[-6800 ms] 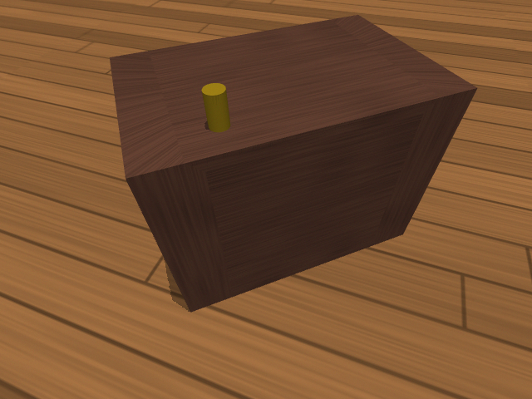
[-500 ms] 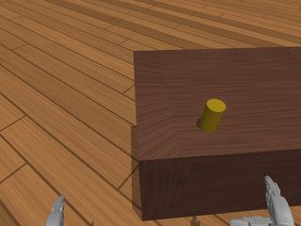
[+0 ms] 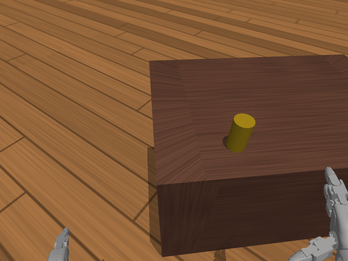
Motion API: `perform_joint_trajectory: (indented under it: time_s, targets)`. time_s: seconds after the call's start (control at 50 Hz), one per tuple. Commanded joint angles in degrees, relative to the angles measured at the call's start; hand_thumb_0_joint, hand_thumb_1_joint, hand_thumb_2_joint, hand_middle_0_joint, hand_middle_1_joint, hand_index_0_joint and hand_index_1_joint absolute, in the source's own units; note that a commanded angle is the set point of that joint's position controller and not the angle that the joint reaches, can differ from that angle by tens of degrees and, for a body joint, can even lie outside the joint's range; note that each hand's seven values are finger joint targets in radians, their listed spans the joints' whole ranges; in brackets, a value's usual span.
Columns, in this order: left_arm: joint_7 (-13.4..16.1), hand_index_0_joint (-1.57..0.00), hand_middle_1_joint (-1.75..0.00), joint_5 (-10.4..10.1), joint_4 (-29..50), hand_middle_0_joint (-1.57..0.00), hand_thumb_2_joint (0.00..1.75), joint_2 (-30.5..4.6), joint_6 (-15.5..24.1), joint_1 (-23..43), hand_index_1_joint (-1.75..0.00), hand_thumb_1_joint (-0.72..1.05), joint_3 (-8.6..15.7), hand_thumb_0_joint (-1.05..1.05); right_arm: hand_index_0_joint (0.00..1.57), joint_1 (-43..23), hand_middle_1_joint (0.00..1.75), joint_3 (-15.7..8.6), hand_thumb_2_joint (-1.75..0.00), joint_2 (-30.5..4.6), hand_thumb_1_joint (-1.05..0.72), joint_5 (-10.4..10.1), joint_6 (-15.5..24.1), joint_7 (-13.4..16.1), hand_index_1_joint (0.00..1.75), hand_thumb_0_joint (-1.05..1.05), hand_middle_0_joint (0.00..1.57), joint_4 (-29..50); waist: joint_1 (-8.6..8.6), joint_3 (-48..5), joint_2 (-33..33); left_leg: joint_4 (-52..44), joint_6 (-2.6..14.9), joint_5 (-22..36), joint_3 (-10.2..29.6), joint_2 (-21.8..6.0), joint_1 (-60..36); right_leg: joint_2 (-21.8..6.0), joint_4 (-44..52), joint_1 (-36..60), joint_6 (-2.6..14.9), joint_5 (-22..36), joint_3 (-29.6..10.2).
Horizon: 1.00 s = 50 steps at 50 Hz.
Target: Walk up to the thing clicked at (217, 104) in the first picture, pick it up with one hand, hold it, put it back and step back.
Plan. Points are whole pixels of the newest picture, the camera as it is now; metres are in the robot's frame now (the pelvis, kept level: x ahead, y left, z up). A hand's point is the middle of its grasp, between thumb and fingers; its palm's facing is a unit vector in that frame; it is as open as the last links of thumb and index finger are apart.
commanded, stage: rise first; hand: right
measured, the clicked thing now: (239, 133) +0.45 -0.20 +0.03
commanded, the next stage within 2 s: go down in 0.74 s
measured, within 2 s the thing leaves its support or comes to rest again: neither
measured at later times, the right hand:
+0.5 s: hand (326, 217) +0.18 -0.26 +0.10, palm faces +0.35 +0.84 -0.41, open 17.6 cm
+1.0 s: hand (336, 213) +0.17 -0.27 +0.12, palm faces +0.39 +0.81 -0.43, open 17.4 cm
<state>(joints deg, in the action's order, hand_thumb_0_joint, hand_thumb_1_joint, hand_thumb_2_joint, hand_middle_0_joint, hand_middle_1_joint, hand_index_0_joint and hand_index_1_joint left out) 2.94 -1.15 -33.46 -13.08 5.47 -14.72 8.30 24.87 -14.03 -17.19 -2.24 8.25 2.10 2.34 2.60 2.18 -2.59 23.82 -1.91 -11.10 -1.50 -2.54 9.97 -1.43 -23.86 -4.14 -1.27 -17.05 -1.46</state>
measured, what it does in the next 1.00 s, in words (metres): stands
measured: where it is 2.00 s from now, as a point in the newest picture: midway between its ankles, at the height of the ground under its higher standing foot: outside the picture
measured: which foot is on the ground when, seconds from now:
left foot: down 0.00-1.00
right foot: down 0.00-1.00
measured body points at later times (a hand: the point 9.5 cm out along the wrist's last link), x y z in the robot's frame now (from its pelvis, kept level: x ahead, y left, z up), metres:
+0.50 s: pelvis -0.02 +0.00 +0.00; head -0.02 +0.02 +0.45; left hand +0.14 +0.26 -0.08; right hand +0.15 -0.31 +0.12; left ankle +0.02 +0.14 -0.74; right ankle -0.04 -0.13 -0.74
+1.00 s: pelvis -0.01 +0.00 +0.00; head -0.02 +0.02 +0.45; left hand +0.16 +0.27 -0.09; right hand +0.15 -0.31 +0.14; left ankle +0.02 +0.14 -0.74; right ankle -0.04 -0.13 -0.74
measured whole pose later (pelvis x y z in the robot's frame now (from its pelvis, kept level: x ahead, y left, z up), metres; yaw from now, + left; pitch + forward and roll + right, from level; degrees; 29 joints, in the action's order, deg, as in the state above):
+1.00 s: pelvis -0.01 +0.00 +0.00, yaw -1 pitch -3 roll +0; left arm 1.8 0.0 -36.2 -11.7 7.8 -13.6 10.6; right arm 25.1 -21.4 -17.4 -1.6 18.6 0.0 8.4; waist 2.7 1.6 -2.8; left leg 24.8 -1.7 -10.8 -2.2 -2.9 10.6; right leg -1.1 -24.5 -5.0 -1.5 -16.3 -2.3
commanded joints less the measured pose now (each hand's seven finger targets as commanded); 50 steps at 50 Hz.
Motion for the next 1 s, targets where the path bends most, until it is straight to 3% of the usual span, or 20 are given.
perform_joint_trajectory:
  time_s: [0.0, 0.04, 0.12, 0.16, 0.28, 0.36, 0.4, 0.56, 0.6, 0.64, 0.66, 0.68, 0.74, 0.8, 0.82, 0.84, 0.86, 0.88, 0.9, 0.98]
  targets:
    - [0.1, -0.05, -0.04, 0.0, 9.2, -0.05, 0.04, -8.1, 3.2, 2.8, -0.05, -0.56, 3.7, 0.00, 0.05, -2.5, 0.06, -7.7, -0.03, -11.4, 0.59, -0.7, 4.8, 0.8, 0.06, 0.00, 0.04, 13.5, -0.46, -5.0, 1.0, -2.5, 1.68, 9.5, -3.2, 1.7, -6.3, 1.9, 3.8, -4.8, 1.38, 15.5, 3.4]
    - [-0.2, -0.05, -0.04, -0.1, 7.5, -0.05, 0.04, -6.2, 3.2, 2.8, -0.05, -0.57, 2.2, 0.00, 0.05, -2.3, 0.06, -7.9, -0.03, -11.0, 0.59, -0.8, 5.2, 0.6, 0.06, 0.00, 0.04, 13.6, 0.11, -2.9, -0.3, -2.6, 1.82, 8.1, -3.3, 1.7, -5.5, 1.9, 4.2, -5.8, 1.26, 14.2, 3.4]
    - [-0.4, -0.05, -0.04, -0.1, 8.2, -0.05, 0.04, -7.2, 3.9, 3.2, -0.05, -0.56, 3.4, 0.00, 0.05, -3.0, 0.06, -7.7, -0.03, -10.8, 0.59, -0.8, 6.0, 0.2, 0.06, 0.00, 0.04, 15.5, -0.42, -2.7, -0.1, -2.7, 1.87, 6.4, -3.4, 1.9, -5.0, 1.7, 4.6, -6.0, 1.29, 12.3, 3.2]
    - [-0.6, -0.05, -0.04, -0.2, 7.8, -0.06, 0.04, -5.1, 4.1, 3.8, -0.05, -0.57, 1.6, 0.00, 0.05, -3.6, 0.06, -8.1, -0.03, -10.9, 0.58, -0.8, 6.8, 0.2, 0.06, 0.00, 0.04, 17.0, -0.01, -3.1, -0.6, -2.7, 1.89, 6.3, -3.4, 1.8, -5.1, 1.8, 4.4, -5.9, 1.28, 12.5, 3.2]
    - [-0.1, -0.05, -0.04, 0.1, 9.2, -0.06, 0.05, -9.2, 4.8, 5.2, -0.05, -0.57, 5.3, 0.00, 0.05, -5.7, 0.06, -10.3, -0.04, -12.8, 0.57, -0.7, 7.8, 0.5, 0.06, 0.00, 0.04, 16.9, -0.34, -4.6, 0.7, -2.9, 1.89, 5.1, -3.5, 1.8, -5.6, 1.8, 4.9, -5.3, 1.34, 11.2, 2.7]
    - [-0.5, -0.05, -0.05, -0.1, 7.8, -0.06, 0.06, -5.2, 5.0, 4.9, -0.05, -0.57, 2.0, 0.00, 0.05, -5.6, 0.06, -9.7, -0.04, -11.8, 0.56, -0.7, 8.6, 0.4, 0.06, 0.00, 0.04, 15.8, 0.63, -1.8, 0.6, -3.7, 1.79, 0.8, -3.5, 1.6, -5.0, 2.3, 5.4, -7.2, 1.66, 6.9, 3.0]
    - [-0.1, -0.04, -0.04, 0.1, 9.9, -0.05, 0.05, -8.0, 5.4, 4.8, -0.05, -0.57, 4.5, 0.00, 0.05, -5.6, 0.06, -9.9, -0.04, -12.0, 0.59, -0.6, 9.0, 0.4, 0.06, 0.00, 0.04, 15.7, -0.18, -3.7, 2.2, -3.6, 1.81, 1.7, -3.6, 1.8, -5.2, 2.0, 5.5, -6.0, 1.66, 7.9, 2.8]
    - [-0.9, -0.05, -0.05, -0.2, 8.0, -0.05, 0.06, -5.4, 5.5, 4.3, -0.05, -0.56, 2.1, 0.00, 0.05, -5.3, 0.06, -11.6, -0.04, -13.0, 0.58, -1.0, 10.3, 0.0, 0.06, 0.00, 0.04, 17.4, 0.84, -2.3, 0.5, -4.0, 1.80, 0.7, -3.5, 1.7, -5.5, 2.3, 5.6, -7.9, 1.63, 6.9, 3.1]
    - [-0.6, -0.04, -0.05, -0.1, 6.2, -0.05, 0.06, -7.1, 5.5, 4.5, -0.05, -0.57, 4.2, 0.00, 0.05, -5.0, 0.06, -12.1, -0.04, -13.6, 0.59, -1.0, 10.4, 0.1, 0.06, 0.00, 0.04, 17.2, 0.54, -2.8, -0.6, -3.8, 1.98, 1.6, -3.5, 1.6, -5.2, 2.2, 5.6, -7.3, 1.50, 7.7, 3.0]
    - [-0.7, -0.05, -0.05, 0.0, 8.0, -0.05, 0.07, -6.8, 5.8, 6.6, -0.06, -0.56, 3.2, 0.00, 0.05, -5.8, 0.06, -12.1, -0.04, -13.6, 0.58, -1.1, 10.7, 0.2, 0.06, 0.00, 0.04, 18.1, 0.73, -3.2, -0.5, -3.9, 1.92, 1.5, -3.4, 1.7, -5.6, 2.3, 5.5, -7.3, 1.51, 7.7, 2.9]
    - [-0.6, -0.05, -0.05, 0.0, 6.7, -0.05, 0.07, -8.5, 5.7, 5.6, -0.06, -0.56, 5.1, 0.00, 0.05, -5.2, 0.06, -13.0, -0.04, -14.1, 0.58, -1.1, 10.7, 0.2, 0.06, 0.00, 0.04, 17.9, 0.62, -3.3, -0.1, -3.6, 2.04, 2.2, -3.6, 1.7, -5.6, 2.1, 5.6, -7.2, 1.42, 8.4, 2.7]
    - [-0.7, -0.04, -0.05, 0.0, 5.6, -0.05, 0.07, -6.9, 5.7, 5.8, -0.06, -0.56, 3.8, 0.00, 0.05, -3.9, 0.06, -12.1, -0.04, -13.2, 0.59, -1.0, 10.8, 0.2, 0.06, 0.00, 0.04, 16.9, 1.08, -2.6, -0.2, -3.8, 2.02, 2.1, -3.4, 1.7, -5.6, 2.2, 5.4, -7.4, 1.45, 8.3, 2.9]
    - [-0.5, -0.05, -0.05, 0.0, 7.1, -0.06, 0.08, -7.9, 5.9, 5.9, -0.06, -0.57, 4.7, 0.00, 0.05, -4.2, 0.06, -12.6, -0.05, -13.4, 0.55, -1.1, 11.0, 0.1, 0.06, 0.00, 0.05, 17.6, 0.06, -4.7, 1.7, -3.6, 1.74, 3.6, -3.5, 1.6, -6.1, 2.1, 4.8, -6.1, 1.69, 9.8, 2.9]
    - [-0.8, -0.05, -0.05, -0.1, 6.3, -0.05, 0.08, -5.6, 5.6, 5.6, -0.06, -0.57, 2.4, 0.00, 0.05, -4.1, 0.06, -12.6, -0.05, -13.4, 0.56, -1.0, 11.4, 0.0, 0.06, 0.00, 0.05, 18.2, 0.98, -3.9, 0.6, -3.4, 1.88, 3.9, -3.5, 1.6, -6.0, 2.2, 5.0, -6.3, 1.48, 10.3, 2.9]
    - [-0.7, -0.07, -0.05, -0.2, 6.8, -0.06, 0.00, -5.4, 5.6, 5.6, -0.04, -0.49, 2.9, 0.00, 0.05, -4.2, 0.06, -12.4, -0.05, -13.3, 0.48, -1.0, 11.5, 0.0, 0.06, 0.00, 0.04, 19.2, 0.84, -4.0, 0.2, -3.4, 1.85, 3.8, -3.5, 1.6, -6.0, 2.3, 4.9, -5.9, 1.49, 10.3, 3.0]
    - [-0.9, -0.05, -0.06, 1.6, 8.0, -0.06, 0.08, -5.5, 5.9, 7.4, -0.07, -0.57, 2.7, 0.00, 0.05, -3.2, 0.06, -11.3, -0.07, -8.7, 0.48, 0.3, 13.4, -0.4, 0.06, 0.00, 0.05, 19.5, -1.11, -6.9, 5.6, -2.5, 0.95, 5.0, -3.3, 2.4, -5.0, 2.1, 3.3, -5.1, 1.82, 10.2, 2.1]
    - [-0.2, -0.07, -0.05, -0.1, 6.7, -0.05, 0.00, -9.2, 5.4, 4.2, -0.04, -0.49, 6.5, 0.00, 0.05, -2.7, 0.05, -13.8, -0.05, -14.7, 0.46, -1.2, 11.6, 0.0, 0.05, 0.00, 0.05, 16.8, 0.48, -4.9, 1.3, -3.2, 1.63, 5.0, -3.6, 1.5, -6.5, 2.2, 4.7, -5.5, 1.56, 11.1, 3.0]
    - [-1.1, -0.05, -0.05, 1.5, 5.9, -0.05, 0.04, -5.1, 5.5, 3.9, -0.05, -0.54, 2.9, 0.00, 0.05, -4.7, 0.05, -12.2, -0.04, -10.2, 0.52, 0.4, 13.5, -0.4, 0.05, 0.00, 0.04, 21.7, -0.98, -7.5, 2.1, -2.1, 1.06, 6.4, -3.2, 2.1, -4.8, 2.4, 3.8, -4.1, 1.53, 11.4, 2.2]
    - [-0.7, -0.05, -0.05, 1.4, 5.4, -0.05, 0.04, -8.1, 5.4, 4.8, -0.05, -0.54, 5.9, 0.00, 0.05, -4.3, 0.05, -14.3, -0.04, -11.8, 0.52, -0.1, 13.9, -0.6, 0.05, 0.00, 0.04, 17.9, -0.59, -6.7, 2.5, -1.8, 1.07, 6.5, -3.2, 2.1, -4.4, 2.5, 3.5, -4.7, 1.51, 11.5, 2.0]
    - [-0.2, -0.05, -0.04, 1.4, 3.6, -0.05, 0.04, -8.7, 4.7, 5.4, -0.05, -0.54, 7.0, 0.00, 0.05, -5.5, 0.05, -16.0, -0.04, -12.9, 0.53, -1.0, 13.7, -1.5, 0.05, 0.00, 0.04, 13.6, -1.53, -3.4, 2.5, -2.1, 0.85, 5.8, -3.0, 1.9, -2.6, 2.6, 3.5, -6.2, 1.76, 9.9, 2.0]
